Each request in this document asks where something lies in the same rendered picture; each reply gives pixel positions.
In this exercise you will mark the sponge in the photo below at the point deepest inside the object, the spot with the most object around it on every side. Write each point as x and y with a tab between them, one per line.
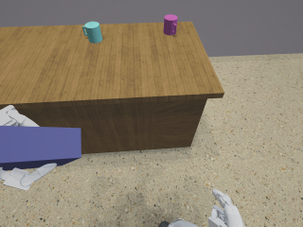
27	147

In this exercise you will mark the robot right hand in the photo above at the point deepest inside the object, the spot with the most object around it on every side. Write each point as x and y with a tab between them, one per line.
229	216

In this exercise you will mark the table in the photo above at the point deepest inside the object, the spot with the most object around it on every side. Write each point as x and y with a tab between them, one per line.
137	89

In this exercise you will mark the robot left hand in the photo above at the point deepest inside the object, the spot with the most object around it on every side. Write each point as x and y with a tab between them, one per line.
19	178

